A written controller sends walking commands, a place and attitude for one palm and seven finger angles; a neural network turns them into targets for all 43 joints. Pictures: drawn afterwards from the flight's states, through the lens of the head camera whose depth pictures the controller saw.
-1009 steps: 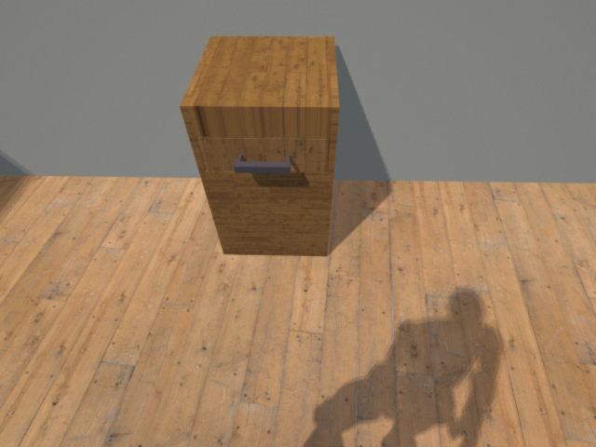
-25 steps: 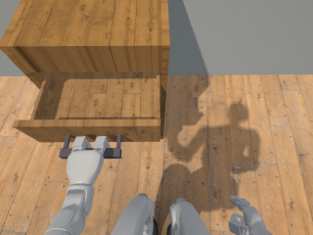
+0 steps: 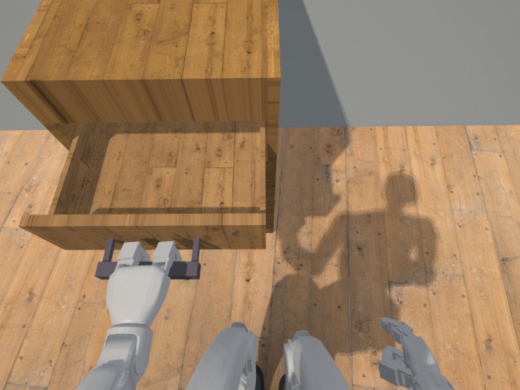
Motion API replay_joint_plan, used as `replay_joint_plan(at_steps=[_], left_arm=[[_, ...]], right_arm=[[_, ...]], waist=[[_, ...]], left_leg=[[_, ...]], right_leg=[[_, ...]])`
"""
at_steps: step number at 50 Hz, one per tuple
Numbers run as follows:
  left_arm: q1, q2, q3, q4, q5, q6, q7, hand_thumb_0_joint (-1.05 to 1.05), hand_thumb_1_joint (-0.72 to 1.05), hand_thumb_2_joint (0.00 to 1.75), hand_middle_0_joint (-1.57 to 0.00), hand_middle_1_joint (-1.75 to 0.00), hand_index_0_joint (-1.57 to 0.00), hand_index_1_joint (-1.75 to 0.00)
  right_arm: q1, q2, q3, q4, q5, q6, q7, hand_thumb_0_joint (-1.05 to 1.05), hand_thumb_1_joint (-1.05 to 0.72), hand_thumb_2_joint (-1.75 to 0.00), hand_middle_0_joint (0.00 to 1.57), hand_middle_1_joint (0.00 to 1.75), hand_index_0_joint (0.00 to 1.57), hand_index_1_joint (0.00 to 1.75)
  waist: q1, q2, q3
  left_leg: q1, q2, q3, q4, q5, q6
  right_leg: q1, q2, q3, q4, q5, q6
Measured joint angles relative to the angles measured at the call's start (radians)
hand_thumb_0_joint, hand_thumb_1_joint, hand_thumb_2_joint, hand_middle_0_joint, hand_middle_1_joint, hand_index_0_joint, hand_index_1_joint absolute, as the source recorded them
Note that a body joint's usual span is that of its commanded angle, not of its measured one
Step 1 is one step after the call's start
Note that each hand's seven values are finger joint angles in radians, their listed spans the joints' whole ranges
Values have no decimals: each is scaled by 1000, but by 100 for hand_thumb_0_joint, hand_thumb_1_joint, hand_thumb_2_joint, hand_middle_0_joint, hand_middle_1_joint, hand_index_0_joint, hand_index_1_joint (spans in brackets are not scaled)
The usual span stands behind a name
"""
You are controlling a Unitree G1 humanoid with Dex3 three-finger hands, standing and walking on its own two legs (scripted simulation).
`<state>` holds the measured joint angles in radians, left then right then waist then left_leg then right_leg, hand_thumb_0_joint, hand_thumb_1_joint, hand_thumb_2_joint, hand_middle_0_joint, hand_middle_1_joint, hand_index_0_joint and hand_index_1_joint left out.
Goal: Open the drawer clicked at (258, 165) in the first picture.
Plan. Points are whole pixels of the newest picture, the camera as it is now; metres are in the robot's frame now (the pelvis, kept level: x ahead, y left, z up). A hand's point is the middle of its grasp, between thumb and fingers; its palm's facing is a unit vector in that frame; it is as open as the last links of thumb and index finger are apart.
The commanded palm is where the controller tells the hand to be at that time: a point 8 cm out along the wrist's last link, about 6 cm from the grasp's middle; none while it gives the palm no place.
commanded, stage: pull the drawer open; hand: left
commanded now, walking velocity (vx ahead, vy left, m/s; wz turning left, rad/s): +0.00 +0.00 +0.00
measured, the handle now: (151, 257) +0.32 +0.22 -0.08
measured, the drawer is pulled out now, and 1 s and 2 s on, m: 0.20 0.24 0.28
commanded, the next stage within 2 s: open the thumb to release the handle in 1.96 s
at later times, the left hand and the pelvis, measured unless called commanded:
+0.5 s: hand (152, 307) +0.24 +0.20 -0.09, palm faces -0.12 -0.11 -0.99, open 6.1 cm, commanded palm +0.20 +0.20 -0.05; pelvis +0.00 -0.01 +0.00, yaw +0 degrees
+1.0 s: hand (150, 321) +0.22 +0.20 -0.09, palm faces -0.14 -0.12 -0.98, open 6.2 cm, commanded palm +0.18 +0.20 -0.05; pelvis +0.00 -0.02 -0.01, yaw +1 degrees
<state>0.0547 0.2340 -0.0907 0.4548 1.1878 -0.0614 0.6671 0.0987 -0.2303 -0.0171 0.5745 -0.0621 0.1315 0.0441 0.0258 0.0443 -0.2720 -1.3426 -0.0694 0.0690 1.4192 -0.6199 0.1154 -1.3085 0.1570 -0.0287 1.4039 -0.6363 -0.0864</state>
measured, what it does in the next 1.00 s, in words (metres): stands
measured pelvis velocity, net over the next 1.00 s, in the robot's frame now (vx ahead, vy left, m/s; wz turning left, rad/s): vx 0.00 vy -0.02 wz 0.01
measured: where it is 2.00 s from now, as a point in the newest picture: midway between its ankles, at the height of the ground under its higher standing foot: outside the picture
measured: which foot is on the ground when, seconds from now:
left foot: down 0.00-1.00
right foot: down 0.00-1.00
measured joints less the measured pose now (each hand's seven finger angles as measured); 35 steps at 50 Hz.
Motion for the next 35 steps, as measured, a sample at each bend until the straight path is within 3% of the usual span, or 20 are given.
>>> replay_joint_plan(at_steps=[35], left_arm=[[140,8,40,-83,6,-84,3,4,68,72,-27,-135,-37,-129]], right_arm=[[-16,4,18,-5,-16,-38,-7,1,-91,-90,20,30,20,30]], waist=[[15,-16,-11]], left_leg=[[-4,0,9,14,-20,-15]], right_leg=[[-14,2,6,31,-22,-17]])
